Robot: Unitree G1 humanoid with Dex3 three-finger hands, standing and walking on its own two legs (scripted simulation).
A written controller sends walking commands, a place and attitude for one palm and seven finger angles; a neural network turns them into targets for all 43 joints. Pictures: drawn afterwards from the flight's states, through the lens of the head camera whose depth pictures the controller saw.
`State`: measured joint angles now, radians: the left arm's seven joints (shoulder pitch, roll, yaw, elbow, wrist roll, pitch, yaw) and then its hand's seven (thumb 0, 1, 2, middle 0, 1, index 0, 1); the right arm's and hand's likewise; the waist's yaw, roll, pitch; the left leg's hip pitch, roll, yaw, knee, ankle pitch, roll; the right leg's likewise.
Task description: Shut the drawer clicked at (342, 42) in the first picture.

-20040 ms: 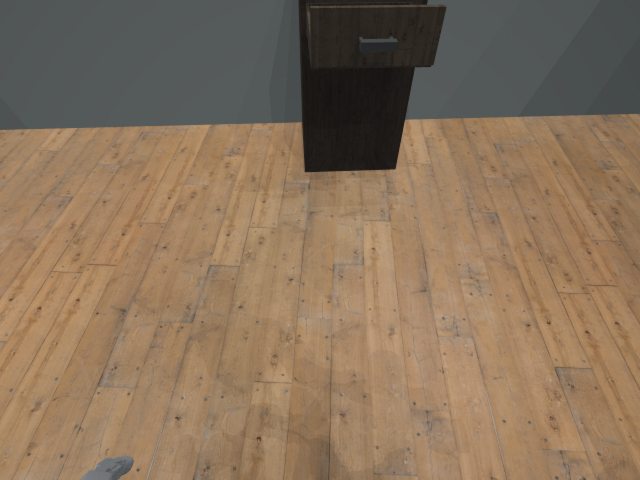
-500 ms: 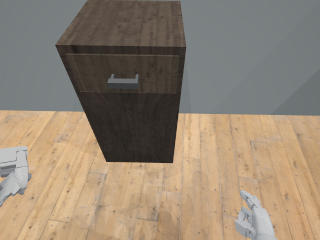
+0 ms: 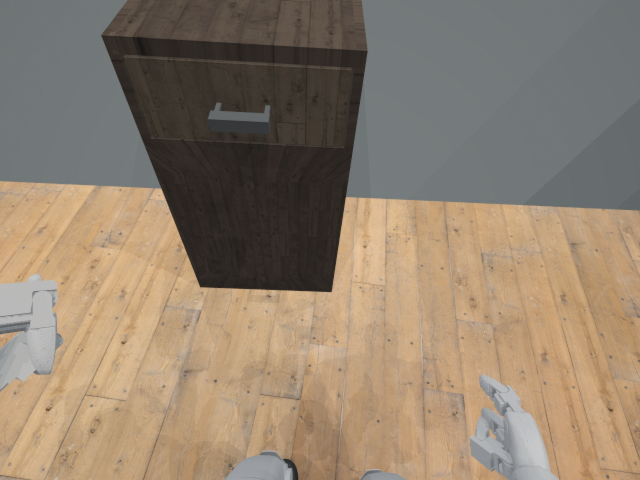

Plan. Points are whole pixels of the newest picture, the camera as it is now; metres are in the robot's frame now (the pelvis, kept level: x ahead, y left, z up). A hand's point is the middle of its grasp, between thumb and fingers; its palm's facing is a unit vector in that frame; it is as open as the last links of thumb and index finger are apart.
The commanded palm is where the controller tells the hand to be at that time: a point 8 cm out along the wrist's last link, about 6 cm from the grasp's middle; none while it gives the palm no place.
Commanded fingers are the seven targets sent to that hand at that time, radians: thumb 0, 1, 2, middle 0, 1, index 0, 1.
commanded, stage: step back with the hand held close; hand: left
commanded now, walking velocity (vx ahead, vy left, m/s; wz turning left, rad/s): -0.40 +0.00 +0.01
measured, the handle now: (241, 115) +0.74 +0.19 +0.00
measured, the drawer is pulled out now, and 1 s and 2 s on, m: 0.00 0.00 0.00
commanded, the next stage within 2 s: stop stepping back and stand still in 0.50 s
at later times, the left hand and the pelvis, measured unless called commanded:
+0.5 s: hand out of the picture +0.10 +0.26 +0.20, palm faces +0.40 -0.81 -0.43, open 3.3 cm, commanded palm +0.04 +0.29 +0.20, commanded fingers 0.00 0.90 0.90 -1.40 -1.60 -1.40 -1.60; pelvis -0.09 +0.01 +0.01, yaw +0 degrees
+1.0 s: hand out of the picture -0.02 +0.22 +0.19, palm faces +0.21 -0.83 -0.52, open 3.3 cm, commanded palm -0.06 +0.27 +0.20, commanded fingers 0.00 0.90 0.90 -1.40 -1.60 -1.40 -1.60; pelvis -0.22 +0.01 +0.01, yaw -7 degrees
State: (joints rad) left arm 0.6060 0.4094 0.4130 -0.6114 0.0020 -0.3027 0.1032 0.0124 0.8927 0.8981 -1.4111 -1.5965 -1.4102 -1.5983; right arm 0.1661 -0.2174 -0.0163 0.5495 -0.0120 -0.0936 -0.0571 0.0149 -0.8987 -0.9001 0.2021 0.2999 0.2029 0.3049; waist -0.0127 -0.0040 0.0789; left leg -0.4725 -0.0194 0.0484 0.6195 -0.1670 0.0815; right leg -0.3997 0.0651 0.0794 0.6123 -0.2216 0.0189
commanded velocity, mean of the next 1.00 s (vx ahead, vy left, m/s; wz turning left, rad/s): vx -0.12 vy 0.00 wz -0.02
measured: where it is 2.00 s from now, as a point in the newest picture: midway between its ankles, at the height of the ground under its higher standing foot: outside the picture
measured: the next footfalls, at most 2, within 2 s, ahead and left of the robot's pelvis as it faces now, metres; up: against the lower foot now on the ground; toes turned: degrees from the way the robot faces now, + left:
right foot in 0.60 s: -0.22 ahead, -0.14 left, +0.00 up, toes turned -5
left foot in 0.72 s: -0.01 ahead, +0.07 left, +0.00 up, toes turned -4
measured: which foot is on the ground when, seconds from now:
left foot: down 0.00-0.58, up 0.60-0.70, down 0.72-0.92, up 0.94-1.00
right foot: down 0.00-0.26, up 0.28-0.58, down 0.60-0.72, up 0.74-0.92, down 0.94-1.00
